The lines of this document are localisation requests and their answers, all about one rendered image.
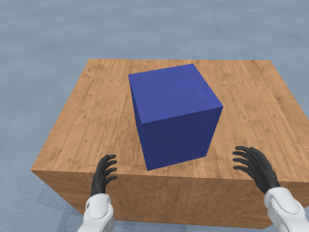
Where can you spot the left robot forearm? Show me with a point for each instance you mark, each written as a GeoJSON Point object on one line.
{"type": "Point", "coordinates": [99, 214]}

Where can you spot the pedestal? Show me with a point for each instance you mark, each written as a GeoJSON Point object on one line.
{"type": "Point", "coordinates": [98, 119]}

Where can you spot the right robot forearm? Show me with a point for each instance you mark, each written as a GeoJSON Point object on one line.
{"type": "Point", "coordinates": [286, 213]}

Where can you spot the robot right hand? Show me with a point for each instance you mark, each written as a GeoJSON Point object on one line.
{"type": "Point", "coordinates": [259, 168]}

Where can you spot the robot left hand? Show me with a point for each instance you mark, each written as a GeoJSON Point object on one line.
{"type": "Point", "coordinates": [99, 180]}

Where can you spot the carton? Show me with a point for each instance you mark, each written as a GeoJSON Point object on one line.
{"type": "Point", "coordinates": [176, 113]}

